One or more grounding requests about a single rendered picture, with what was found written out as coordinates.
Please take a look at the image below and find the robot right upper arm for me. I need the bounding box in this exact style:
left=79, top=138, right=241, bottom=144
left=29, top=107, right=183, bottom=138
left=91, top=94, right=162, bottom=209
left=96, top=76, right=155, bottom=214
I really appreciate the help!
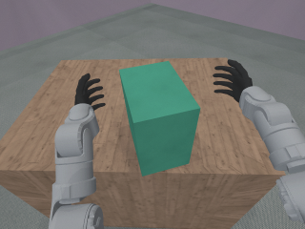
left=275, top=171, right=305, bottom=224

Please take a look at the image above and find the carton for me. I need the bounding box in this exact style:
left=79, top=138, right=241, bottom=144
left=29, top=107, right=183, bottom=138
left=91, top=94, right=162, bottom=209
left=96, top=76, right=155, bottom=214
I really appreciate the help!
left=119, top=61, right=201, bottom=177

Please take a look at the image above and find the right robot hand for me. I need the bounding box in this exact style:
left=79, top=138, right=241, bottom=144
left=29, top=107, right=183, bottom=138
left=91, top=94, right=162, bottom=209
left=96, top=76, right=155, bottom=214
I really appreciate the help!
left=213, top=59, right=253, bottom=103

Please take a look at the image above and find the left robot forearm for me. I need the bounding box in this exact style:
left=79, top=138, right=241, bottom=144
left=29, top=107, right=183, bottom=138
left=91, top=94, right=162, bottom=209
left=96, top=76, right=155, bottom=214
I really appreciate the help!
left=48, top=103, right=100, bottom=229

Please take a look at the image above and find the pedestal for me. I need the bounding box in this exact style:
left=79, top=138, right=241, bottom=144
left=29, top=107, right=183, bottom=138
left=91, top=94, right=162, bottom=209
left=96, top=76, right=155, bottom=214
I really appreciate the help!
left=0, top=57, right=286, bottom=229

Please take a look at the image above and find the robot left upper arm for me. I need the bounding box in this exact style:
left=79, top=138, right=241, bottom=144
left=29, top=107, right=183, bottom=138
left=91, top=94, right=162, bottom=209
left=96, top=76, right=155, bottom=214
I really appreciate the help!
left=50, top=203, right=104, bottom=229

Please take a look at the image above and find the right robot forearm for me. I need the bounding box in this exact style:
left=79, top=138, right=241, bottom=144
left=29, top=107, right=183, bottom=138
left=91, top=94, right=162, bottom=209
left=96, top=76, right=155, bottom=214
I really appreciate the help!
left=239, top=86, right=305, bottom=174

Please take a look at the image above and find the left robot hand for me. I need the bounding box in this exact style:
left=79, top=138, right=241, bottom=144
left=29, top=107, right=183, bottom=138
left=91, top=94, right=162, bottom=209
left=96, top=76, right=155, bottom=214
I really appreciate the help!
left=74, top=73, right=106, bottom=111

